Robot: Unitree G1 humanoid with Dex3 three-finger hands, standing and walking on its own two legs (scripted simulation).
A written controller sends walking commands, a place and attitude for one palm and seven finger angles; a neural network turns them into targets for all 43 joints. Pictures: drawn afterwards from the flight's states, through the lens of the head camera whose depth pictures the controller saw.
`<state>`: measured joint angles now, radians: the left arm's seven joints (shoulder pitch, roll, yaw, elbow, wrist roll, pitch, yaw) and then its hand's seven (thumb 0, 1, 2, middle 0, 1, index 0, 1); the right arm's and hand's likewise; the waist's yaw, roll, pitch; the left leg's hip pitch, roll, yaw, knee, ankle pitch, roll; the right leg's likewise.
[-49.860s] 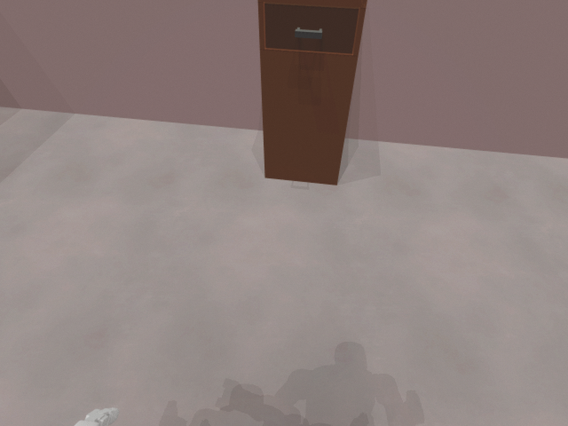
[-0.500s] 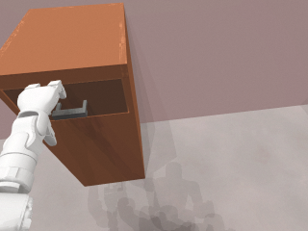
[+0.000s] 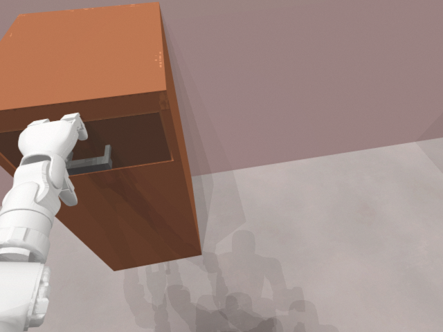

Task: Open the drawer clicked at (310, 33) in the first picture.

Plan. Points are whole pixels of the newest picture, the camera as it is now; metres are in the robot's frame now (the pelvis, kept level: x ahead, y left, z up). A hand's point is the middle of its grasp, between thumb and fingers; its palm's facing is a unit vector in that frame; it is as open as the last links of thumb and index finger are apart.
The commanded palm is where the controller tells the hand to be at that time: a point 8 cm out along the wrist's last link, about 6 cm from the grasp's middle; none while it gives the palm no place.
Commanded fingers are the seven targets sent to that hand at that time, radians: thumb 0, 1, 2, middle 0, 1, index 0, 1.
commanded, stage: move the hooked fingers above the handle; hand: left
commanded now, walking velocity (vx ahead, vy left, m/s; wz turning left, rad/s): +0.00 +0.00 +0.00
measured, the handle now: (87, 158) +0.47 +0.31 +0.02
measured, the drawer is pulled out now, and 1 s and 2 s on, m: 0.00 0.00 0.00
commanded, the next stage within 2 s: none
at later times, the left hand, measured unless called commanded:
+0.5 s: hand (67, 158) +0.42 +0.30 +0.09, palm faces -0.02 -0.02 -1.00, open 13.7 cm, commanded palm +0.39 +0.31 +0.14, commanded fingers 0.00 -0.50 0.30 -0.30 -1.20 -0.30 -1.20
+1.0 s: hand (73, 155) +0.42 +0.29 +0.09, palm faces +0.02 -0.01 -1.00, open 13.8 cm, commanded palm +0.39 +0.29 +0.14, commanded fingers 0.00 -0.50 0.30 -0.30 -1.20 -0.30 -1.20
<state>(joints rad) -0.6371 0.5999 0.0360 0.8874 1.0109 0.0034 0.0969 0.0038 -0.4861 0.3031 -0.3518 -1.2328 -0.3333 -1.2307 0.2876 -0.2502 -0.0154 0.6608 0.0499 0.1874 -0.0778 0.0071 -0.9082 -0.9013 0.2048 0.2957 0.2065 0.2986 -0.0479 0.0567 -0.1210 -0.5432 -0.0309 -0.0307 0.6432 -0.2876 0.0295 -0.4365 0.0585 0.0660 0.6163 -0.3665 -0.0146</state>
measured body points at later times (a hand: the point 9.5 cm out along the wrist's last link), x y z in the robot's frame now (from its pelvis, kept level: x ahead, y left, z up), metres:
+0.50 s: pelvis +0.00 +0.00 +0.00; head +0.04 -0.01 +0.45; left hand +0.41 +0.30 +0.14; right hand +0.09 -0.26 -0.13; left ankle +0.01 +0.10 -0.72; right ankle -0.04 -0.12 -0.72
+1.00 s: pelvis -0.01 +0.01 +0.00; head +0.04 +0.00 +0.44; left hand +0.41 +0.28 +0.15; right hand +0.09 -0.26 -0.13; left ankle +0.01 +0.10 -0.72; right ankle -0.04 -0.12 -0.72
